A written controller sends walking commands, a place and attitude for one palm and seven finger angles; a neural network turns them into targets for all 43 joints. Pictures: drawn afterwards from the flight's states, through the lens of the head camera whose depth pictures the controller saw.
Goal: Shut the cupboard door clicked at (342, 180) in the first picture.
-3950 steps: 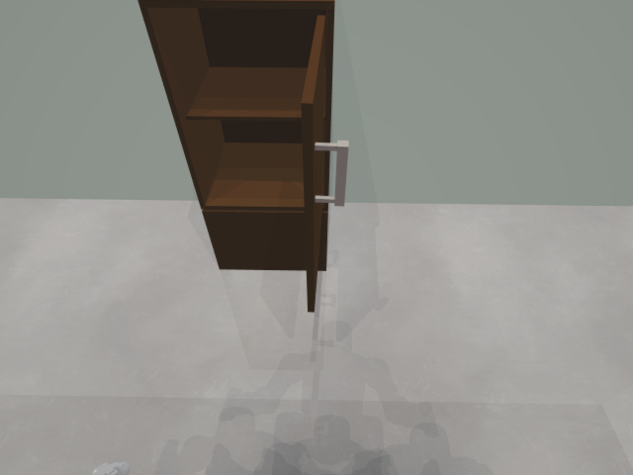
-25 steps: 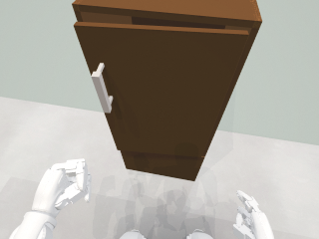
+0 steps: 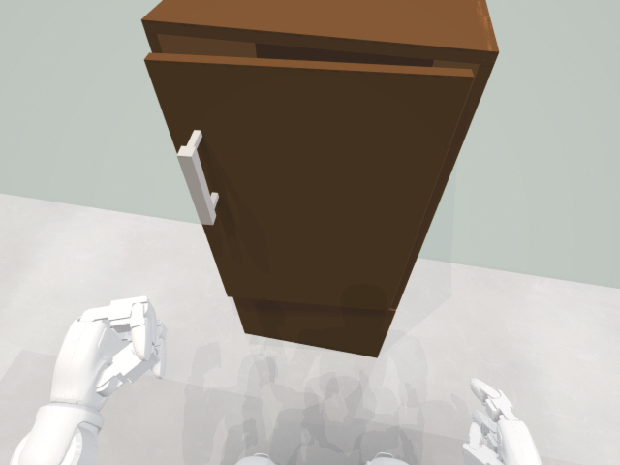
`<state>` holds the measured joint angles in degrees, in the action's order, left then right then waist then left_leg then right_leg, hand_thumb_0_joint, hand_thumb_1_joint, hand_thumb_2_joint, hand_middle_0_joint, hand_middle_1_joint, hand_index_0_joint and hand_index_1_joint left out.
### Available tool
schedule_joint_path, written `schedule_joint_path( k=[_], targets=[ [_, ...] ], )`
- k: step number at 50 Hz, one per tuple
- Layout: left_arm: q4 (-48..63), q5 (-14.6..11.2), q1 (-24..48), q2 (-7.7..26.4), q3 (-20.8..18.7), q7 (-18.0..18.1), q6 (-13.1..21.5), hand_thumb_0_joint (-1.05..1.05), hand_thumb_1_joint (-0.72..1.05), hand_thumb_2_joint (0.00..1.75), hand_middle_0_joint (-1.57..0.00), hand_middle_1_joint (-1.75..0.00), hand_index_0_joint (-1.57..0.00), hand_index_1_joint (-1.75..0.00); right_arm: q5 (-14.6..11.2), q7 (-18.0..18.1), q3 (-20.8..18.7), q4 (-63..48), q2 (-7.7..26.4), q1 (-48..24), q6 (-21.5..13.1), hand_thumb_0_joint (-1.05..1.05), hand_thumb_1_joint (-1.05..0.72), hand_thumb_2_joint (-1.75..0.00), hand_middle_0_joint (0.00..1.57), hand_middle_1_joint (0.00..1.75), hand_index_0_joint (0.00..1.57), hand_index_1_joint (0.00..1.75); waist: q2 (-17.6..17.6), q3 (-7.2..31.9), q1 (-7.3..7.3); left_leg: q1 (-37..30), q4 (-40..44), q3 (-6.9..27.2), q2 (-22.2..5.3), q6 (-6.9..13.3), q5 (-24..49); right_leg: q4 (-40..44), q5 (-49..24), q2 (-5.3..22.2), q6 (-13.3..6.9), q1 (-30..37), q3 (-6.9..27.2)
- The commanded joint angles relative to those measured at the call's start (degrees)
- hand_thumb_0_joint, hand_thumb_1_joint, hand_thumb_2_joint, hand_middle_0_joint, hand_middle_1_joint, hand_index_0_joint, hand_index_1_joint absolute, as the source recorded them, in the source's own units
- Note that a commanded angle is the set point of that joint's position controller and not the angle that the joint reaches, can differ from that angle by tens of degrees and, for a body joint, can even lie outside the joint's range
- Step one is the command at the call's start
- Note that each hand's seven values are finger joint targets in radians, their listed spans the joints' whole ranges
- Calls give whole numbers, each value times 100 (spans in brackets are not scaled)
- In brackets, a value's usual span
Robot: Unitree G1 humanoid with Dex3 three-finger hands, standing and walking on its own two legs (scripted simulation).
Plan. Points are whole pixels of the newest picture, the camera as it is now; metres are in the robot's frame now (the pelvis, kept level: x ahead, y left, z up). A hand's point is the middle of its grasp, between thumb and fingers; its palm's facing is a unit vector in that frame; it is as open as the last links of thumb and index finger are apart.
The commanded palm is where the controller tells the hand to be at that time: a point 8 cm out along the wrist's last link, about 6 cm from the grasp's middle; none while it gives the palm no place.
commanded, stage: bring the fist close to the handle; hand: left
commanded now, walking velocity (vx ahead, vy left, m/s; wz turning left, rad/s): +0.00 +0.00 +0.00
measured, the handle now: (202, 179) +0.49 +0.20 +0.08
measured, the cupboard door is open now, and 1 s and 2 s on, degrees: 5 5 2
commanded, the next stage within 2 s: push the door shut along its arc in 1.46 s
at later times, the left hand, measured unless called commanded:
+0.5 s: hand (175, 304) +0.28 +0.18 +0.08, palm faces -0.06 -1.00 -0.02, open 3.1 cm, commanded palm +0.27 +0.24 +0.08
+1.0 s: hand (198, 244) +0.37 +0.17 +0.08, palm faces -0.05 -1.00 -0.03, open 3.1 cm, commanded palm +0.35 +0.23 +0.08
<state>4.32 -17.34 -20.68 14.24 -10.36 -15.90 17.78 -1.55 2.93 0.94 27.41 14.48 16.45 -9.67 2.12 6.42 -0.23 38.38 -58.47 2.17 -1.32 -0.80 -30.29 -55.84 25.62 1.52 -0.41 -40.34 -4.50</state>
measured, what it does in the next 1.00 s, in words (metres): stands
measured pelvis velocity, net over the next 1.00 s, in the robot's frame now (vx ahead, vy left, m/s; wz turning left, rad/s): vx -0.01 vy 0.00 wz -0.02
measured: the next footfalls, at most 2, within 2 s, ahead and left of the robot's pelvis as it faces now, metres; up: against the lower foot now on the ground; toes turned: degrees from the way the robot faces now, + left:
none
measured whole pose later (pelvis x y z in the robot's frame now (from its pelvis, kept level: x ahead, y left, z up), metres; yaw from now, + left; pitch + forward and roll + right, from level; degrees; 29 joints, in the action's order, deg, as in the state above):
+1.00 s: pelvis -0.01 +0.00 +0.01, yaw -1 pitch +12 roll +0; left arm -31.3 -12.6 18.2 16.3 -12.4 -13.3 16.0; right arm -1.5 2.4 1.0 33.4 14.5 16.9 -5.1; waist 1.5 5.7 2.2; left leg 39.6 -55.1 0.0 -1.0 -0.3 -27.5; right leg -53.5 22.8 1.6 0.0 -42.7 -2.3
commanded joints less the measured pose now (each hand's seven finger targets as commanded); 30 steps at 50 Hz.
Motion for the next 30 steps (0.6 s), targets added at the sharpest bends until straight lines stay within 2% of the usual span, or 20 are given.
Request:
schedule_joint_path(
  k=[1, 3, 5, 6, 7, 9, 13, 15, 17, 19, 20, 22, 24, 25, 26, 27, 28, 29, 30],
  targets=[
    [1038, -27, 253, 759, -243, -202, 39, 0, 90, 90, -130, -150, -130, -150, -55, 90, -290, -969, 751, -245, -298, 0, -90, -90, 20, 30, 20, 30, -181, 857, 71, -30, 966, -109, 224, 157, 1478, 941, -1092, -107, -46, 1177, 310],
    [1248, -93, 445, 889, -488, -136, 76, 0, 90, 90, -130, -150, -130, -150, -23, 111, -262, -994, 713, -279, -288, 0, -90, -90, 20, 30, 20, 30, -186, 940, 15, -75, 996, -89, 227, 150, 1525, 899, -1131, -126, -56, 1230, 264],
    [1400, -101, 1064, 1019, -610, 36, 241, 0, 90, 90, -130, -150, -130, -150, 6, 155, -218, -909, 703, -318, -290, 0, -90, -90, 20, 30, 20, 30, -88, 850, 64, -55, 961, -62, 209, 148, 1444, 820, -1005, -170, -69, 1082, 233],
    [1389, -95, 1462, 905, -523, 104, 326, 0, 90, 90, -130, -150, -130, -150, 13, 157, -195, -868, 671, -359, -313, 0, -90, -90, 20, 30, 20, 30, 9, 812, 122, -71, 954, -37, 206, 140, 1303, 816, -833, -168, -68, 926, 224],
    [1215, -105, 1668, 825, -509, 163, 404, 0, 90, 90, -130, -150, -130, -150, 16, 163, -189, -785, 660, -331, -340, 0, -90, -90, 20, 30, 20, 30, -81, 762, 165, -51, 933, -11, 195, 130, 1238, 781, -750, -181, -69, 820, 200],
    [956, -71, 1752, 659, -354, 177, 499, 0, 90, 90, -130, -150, -130, -150, 12, 157, -201, -699, 673, -322, -387, 0, -90, -90, 20, 30, 20, 30, -3, 800, 184, -39, 900, -9, 196, 118, 1131, 749, -638, -179, -73, 705, 202],
    [282, 27, 1740, 643, -147, -47, 170, 0, 90, 90, -130, -150, -130, -150, -32, 140, -231, -640, 770, -251, -353, 0, -90, -90, 20, 30, 20, 30, 1, 963, 173, -13, 959, -37, 211, 124, 1208, 793, -788, -135, -72, 858, 234],
    [15, 84, 1742, 848, -269, -132, -89, 0, 90, 90, -130, -150, -130, -150, -44, 146, -235, -654, 815, -215, -293, 0, -90, -90, 20, 30, 20, 30, -15, 1023, 114, 25, 1004, -60, 212, 141, 1314, 841, -914, -119, -74, 1010, 260],
    [153, 90, 2251, 840, -261, -118, -205, 0, 90, 90, -130, -150, -130, -150, -44, 145, -225, -693, 783, -261, -255, 0, -90, -90, 20, 30, 20, 30, 71, 1152, 106, -114, 1073, -58, 220, 133, 1482, 813, -1148, -108, -74, 1097, 235],
    [294, 29, 2551, 931, -461, -2, -175, 0, 90, 90, -130, -150, -130, -150, -27, 148, -224, -694, 756, -290, -235, 0, -90, -90, 20, 30, 20, 30, 73, 1311, 70, -235, 1096, -63, 213, 116, 1668, 782, -1359, -123, -79, 1209, 208],
    [285, -13, 2571, 1083, -660, 89, -122, 0, 90, 90, -130, -150, -130, -150, -5, 160, -216, -682, 757, -282, -230, 0, -90, -90, 20, 30, 20, 30, -65, 1362, 18, -202, 1100, -50, 201, 116, 1738, 768, -1402, -136, -83, 1303, 204],
    [302, -30, 2780, 890, -586, 224, 51, 0, 90, 90, -130, -150, -130, -150, 8, 135, -208, -650, 692, -293, -237, 0, -90, -90, 20, 30, 20, 30, -2, 1449, 23, -309, 1130, -65, 205, 97, 1869, 724, -1565, -139, -86, 1327, 175],
    [-108, 2, 2822, 865, -614, 300, 167, 0, 90, 90, -130, -150, -130, -150, 20, 105, -215, -534, 713, -263, -216, 0, -90, -90, 20, 30, 20, 30, -146, 1238, 43, -171, 1122, -82, 197, 76, 1766, 728, -1486, -142, -80, 1243, 179],
    [-353, 54, 2955, 896, -593, 305, 195, 0, 90, 90, -130, -150, -130, -150, 14, 105, -226, -473, 736, -232, -196, 0, -90, -90, 20, 30, 20, 30, -299, 1114, 114, -76, 1103, -86, 184, 100, 1666, 764, -1352, -145, -65, 1154, 190],
    [-594, 103, 3120, 886, -561, 293, 208, 0, 90, 90, -130, -150, -130, -150, 10, 95, -238, -422, 749, -235, -179, 0, -90, -90, 20, 30, 20, 30, -294, 1049, 135, 5, 1110, -108, 187, 97, 1535, 786, -1243, -124, -57, 1109, 234],
    [-755, 171, 3240, 776, -394, 245, 193, 0, 90, 90, -130, -150, -130, -150, -3, 83, -246, -403, 759, -227, -159, 0, -90, -90, 20, 30, 20, 30, -133, 940, 187, -15, 1121, -122, 185, 97, 1447, 802, -1156, -121, -65, 952, 227],
    [-878, 224, 3414, 816, -354, 212, 172, 0, 90, 90, -130, -150, -130, -150, -15, 78, -256, -372, 792, -190, -139, 0, -90, -90, 20, 30, 20, 30, -81, 913, 211, -31, 1151, -105, 175, 90, 1378, 803, -1083, -119, -77, 868, 214],
    [-944, 246, 3565, 707, -201, 156, 132, 0, 90, 90, -130, -150, -130, -150, -15, 70, -260, -364, 798, -189, -129, 0, -90, -90, 20, 30, 20, 30, 32, 967, 230, -103, 1160, -113, 187, 101, 1362, 823, -1091, -116, -84, 854, 224],
    [-1041, 256, 3614, 818, -264, 123, 88, 0, 90, 90, -130, -150, -130, -150, -35, 79, -283, -371, 829, -130, -112, 0, -90, -90, 20, 30, 20, 30, -137, 1062, 240, -101, 1161, -107, 175, 120, 1372, 855, -1074, -121, -80, 946, 242]
  ],
)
